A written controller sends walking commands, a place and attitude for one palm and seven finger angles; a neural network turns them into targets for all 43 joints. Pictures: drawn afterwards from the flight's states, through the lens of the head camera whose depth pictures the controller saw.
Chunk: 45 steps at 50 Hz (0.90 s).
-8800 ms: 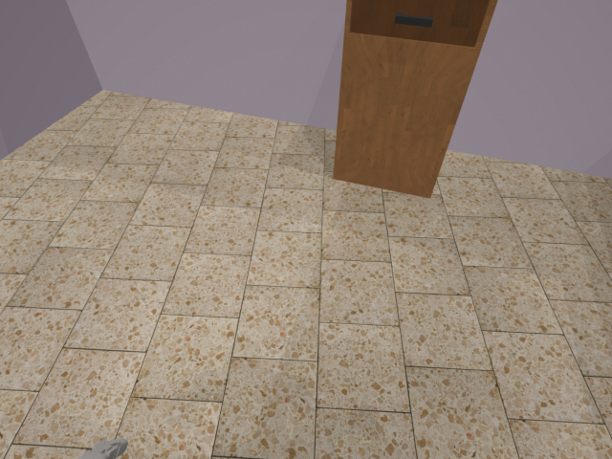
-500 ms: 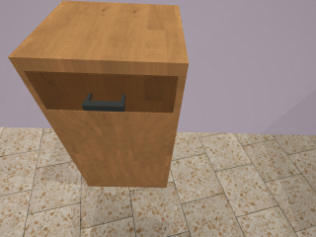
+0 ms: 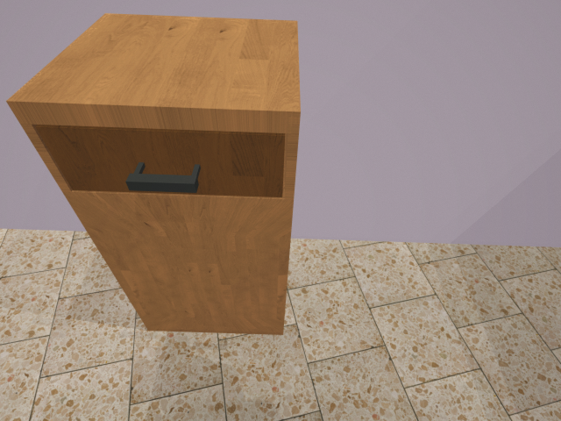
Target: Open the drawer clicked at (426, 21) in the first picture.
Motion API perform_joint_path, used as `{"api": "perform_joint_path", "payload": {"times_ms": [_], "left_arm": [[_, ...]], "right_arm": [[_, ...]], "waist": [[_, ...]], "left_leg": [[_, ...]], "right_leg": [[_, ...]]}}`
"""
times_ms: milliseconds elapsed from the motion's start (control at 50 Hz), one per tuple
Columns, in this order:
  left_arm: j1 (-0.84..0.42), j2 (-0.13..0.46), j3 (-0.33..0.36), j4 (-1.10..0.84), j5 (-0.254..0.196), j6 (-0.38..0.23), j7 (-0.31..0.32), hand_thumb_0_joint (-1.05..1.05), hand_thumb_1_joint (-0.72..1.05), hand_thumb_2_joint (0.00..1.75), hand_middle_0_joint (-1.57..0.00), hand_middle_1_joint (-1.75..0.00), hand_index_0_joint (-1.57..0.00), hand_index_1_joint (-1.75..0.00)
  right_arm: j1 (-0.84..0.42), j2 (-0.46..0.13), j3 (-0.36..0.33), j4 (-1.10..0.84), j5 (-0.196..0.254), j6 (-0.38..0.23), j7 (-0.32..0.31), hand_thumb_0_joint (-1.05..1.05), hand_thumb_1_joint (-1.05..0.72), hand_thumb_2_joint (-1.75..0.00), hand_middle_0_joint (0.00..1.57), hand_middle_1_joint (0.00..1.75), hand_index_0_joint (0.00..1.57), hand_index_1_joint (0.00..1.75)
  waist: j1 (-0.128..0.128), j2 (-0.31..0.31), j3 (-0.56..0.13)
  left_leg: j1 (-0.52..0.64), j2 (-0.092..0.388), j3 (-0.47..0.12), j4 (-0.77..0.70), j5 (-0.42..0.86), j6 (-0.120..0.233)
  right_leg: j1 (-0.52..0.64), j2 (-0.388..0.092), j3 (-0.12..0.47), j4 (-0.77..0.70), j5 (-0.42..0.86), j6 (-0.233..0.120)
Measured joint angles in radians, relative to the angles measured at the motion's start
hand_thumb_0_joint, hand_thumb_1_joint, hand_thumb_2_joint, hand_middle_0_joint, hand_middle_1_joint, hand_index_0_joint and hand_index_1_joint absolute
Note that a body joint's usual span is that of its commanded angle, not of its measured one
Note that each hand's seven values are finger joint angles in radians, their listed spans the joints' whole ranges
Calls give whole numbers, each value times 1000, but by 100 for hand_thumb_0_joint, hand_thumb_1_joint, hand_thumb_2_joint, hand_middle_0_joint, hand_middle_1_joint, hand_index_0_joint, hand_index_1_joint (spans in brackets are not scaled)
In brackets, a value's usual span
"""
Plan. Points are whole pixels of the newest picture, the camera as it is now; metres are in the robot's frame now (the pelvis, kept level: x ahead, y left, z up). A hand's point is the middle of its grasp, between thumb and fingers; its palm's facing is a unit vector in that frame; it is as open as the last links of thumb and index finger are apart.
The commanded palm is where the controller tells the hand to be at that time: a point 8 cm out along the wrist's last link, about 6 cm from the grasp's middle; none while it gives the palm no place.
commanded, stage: come to a stop and stand still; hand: left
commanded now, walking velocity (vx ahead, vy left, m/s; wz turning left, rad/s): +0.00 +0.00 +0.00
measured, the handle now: (165, 175) +0.53 +0.26 +0.04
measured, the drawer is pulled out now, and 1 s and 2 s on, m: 0.00 0.00 0.00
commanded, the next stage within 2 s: look again from close up in 0.38 s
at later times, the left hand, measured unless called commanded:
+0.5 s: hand out of the picture -0.05 +0.13 -0.17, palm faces +0.08 -0.99 -0.12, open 7.4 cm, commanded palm none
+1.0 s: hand out of the picture -0.01 +0.23 -0.17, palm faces +0.05 -0.98 -0.19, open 7.3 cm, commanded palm none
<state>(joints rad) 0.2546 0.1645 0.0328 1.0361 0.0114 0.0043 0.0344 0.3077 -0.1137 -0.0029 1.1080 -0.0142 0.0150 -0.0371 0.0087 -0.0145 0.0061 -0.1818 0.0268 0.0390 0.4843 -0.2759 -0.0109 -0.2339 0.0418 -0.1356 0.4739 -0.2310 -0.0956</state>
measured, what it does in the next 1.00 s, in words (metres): shifts its weight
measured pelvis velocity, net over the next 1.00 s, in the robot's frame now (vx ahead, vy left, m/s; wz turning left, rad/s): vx -0.02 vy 0.06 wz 0.00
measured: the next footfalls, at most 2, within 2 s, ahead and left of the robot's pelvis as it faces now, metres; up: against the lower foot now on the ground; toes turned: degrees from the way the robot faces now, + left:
none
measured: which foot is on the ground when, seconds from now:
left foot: down 0.00-1.00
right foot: down 0.00-1.00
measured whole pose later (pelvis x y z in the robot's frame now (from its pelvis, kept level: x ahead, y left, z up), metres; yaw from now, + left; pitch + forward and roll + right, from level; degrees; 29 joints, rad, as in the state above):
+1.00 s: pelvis -0.02 +0.06 +0.00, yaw +0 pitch -1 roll +0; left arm 0.32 0.14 0.01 1.05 0.02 -0.01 0.03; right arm 0.37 -0.12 0.03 1.06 -0.02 -0.02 -0.03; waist 0.00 0.01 -0.02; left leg -0.20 -0.06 0.07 0.46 -0.25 0.08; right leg -0.26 -0.04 -0.09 0.47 -0.19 -0.01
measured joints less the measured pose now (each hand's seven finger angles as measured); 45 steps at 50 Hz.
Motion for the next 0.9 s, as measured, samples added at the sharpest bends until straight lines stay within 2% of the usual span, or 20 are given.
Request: {"api": "perform_joint_path", "payload": {"times_ms": [180, 480, 520, 580, 640, 700, 780, 900], "left_arm": [[63, -32, -25, 72, -1, -3, -13, 1, 93, 90, -20, -30, -20, -30], [119, -81, -29, 102, 0, -9, -12, 1, 91, 90, -20, -30, -20, -30], [111, -89, -39, 97, 5, -26, 3, 1, 91, 90, -20, -30, -20, -30], [101, -97, -43, 83, 7, -34, 5, 1, 91, 90, -20, -30, -20, -30], [92, -83, -32, 79, 6, -23, 3, 1, 91, 90, -20, -30, -20, -30], [79, -53, -19, 71, 8, -10, 7, 1, 91, 90, -20, -30, -20, -30], [62, -21, -13, 44, 6, -7, 3, 1, 91, 90, -20, -30, -20, -30], [52, -14, -18, 11, 7, -15, -3, 1, 92, 90, -20, -30, -20, -30]], "right_arm": [[28, 10, 20, 22, 0, -3, -1, 0, -91, -90, 20, 30, 20, 30], [110, 33, 27, 35, -4, -7, -6, 0, -91, -90, 20, 30, 20, 30], [100, 23, 23, 28, 2, -5, 3, 0, -91, -90, 20, 30, 20, 30], [89, 0, 11, -17, 4, -7, 2, 0, -91, -90, 20, 30, 20, 30], [97, -11, 4, -33, 0, -11, 3, 0, -91, -90, 20, 30, 20, 30], [109, -5, 6, -38, -6, -11, 6, 0, -91, -90, 20, 30, 20, 30], [119, 4, 14, -46, -11, -16, 7, 0, -91, -90, 20, 30, 20, 30], [99, 5, 26, -48, -9, -22, 11, 0, -91, -90, 20, 30, 20, 30]], "waist": [[7, 20, -5], [5, 1, -15], [6, 17, 1], [-15, 47, 24], [-32, 56, 5], [-36, 36, -26], [-31, 22, -52], [-14, 26, -43]], "left_leg": [[38, 2, -2, -77, 46, -5], [12, 3, -1, -75, 54, -3], [-19, 18, 6, -16, 4, -7], [-56, 18, -11, 59, -50, 9], [-59, 8, -15, 70, -2, 19], [-47, -15, -3, 66, -12, 31], [-39, -42, 14, 46, -6, 52], [-28, -72, 25, 6, 16, 76]], "right_leg": [[50, 9, -1, -103, 65, 0], [29, 10, -1, -111, 79, -2], [23, 18, 0, -112, 86, 12], [6, 25, -1, -90, 87, 6], [-9, 13, -3, -43, 62, 10], [-18, -11, 8, -3, 38, 26], [-33, -39, 25, 22, 29, 47], [-36, -67, 38, 13, 38, 72]]}}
